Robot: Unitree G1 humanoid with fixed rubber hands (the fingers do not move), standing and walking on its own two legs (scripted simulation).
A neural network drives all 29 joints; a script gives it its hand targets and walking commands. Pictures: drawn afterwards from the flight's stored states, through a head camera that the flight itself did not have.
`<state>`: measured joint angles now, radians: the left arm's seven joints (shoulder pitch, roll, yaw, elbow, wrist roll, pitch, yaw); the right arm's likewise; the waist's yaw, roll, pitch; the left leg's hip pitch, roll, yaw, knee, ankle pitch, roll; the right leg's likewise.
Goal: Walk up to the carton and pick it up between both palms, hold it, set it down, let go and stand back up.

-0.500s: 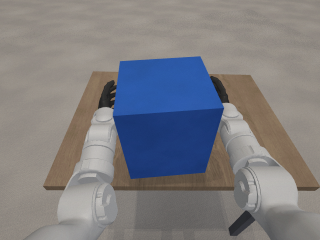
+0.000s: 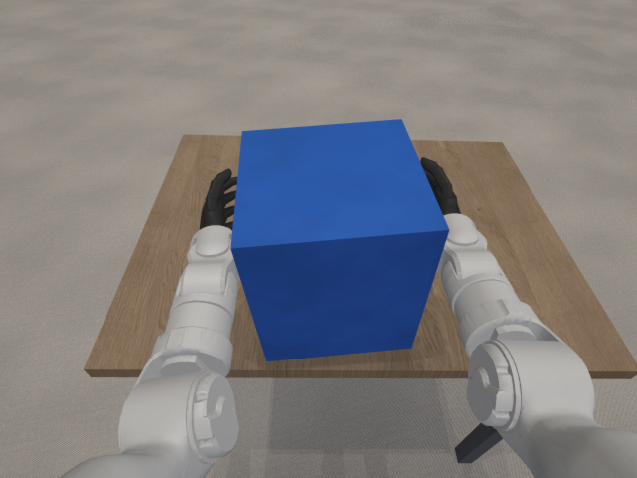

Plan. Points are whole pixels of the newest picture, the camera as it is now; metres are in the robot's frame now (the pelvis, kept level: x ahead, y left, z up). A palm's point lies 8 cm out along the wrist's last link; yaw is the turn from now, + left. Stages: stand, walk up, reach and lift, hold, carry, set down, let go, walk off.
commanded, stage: set down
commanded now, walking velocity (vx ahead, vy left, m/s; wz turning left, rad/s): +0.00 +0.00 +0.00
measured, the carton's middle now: (331, 245) +0.39 +0.00 +0.09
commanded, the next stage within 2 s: none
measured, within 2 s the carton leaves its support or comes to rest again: rests again in 1.22 s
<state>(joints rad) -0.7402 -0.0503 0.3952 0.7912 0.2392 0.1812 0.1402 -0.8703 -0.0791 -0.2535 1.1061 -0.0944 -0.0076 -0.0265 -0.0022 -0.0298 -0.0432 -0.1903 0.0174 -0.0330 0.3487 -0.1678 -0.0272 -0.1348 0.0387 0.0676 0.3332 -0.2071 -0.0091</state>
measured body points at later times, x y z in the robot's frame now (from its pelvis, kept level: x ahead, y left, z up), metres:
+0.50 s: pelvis +0.00 +0.00 +0.00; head +0.01 +0.01 +0.45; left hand +0.41 +0.16 +0.08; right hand +0.43 -0.15 +0.10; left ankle +0.01 +0.13 -0.75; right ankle -0.02 -0.11 -0.75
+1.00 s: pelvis +0.00 +0.00 +0.00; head +0.02 +0.01 +0.45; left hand +0.40 +0.16 +0.07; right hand +0.42 -0.15 +0.09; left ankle +0.01 +0.13 -0.75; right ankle -0.02 -0.11 -0.75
